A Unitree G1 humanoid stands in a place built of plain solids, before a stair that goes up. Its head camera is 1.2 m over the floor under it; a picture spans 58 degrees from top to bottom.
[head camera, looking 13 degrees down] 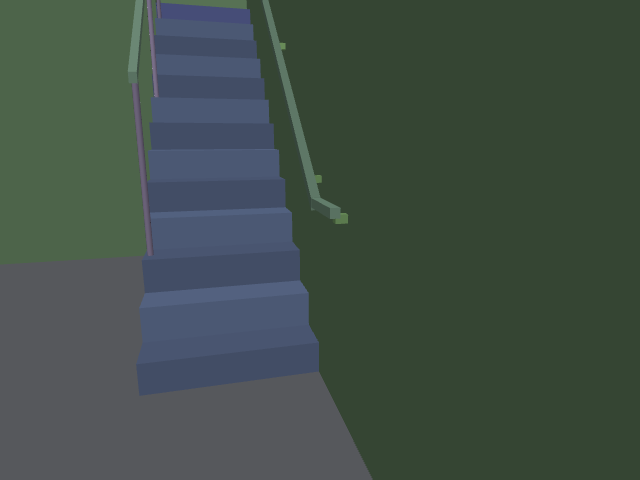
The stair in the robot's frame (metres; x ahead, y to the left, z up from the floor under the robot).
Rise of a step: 0.19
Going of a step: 0.23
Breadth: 0.89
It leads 15 degrees to the left of straight ahead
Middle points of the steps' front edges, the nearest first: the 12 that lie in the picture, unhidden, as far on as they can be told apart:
1.97 0.44 0.17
2.20 0.50 0.36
2.42 0.55 0.55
2.64 0.61 0.74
2.87 0.67 0.94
3.09 0.73 1.13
3.31 0.79 1.32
3.53 0.84 1.51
3.75 0.90 1.71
3.97 0.96 1.90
4.20 1.02 2.09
4.42 1.08 2.29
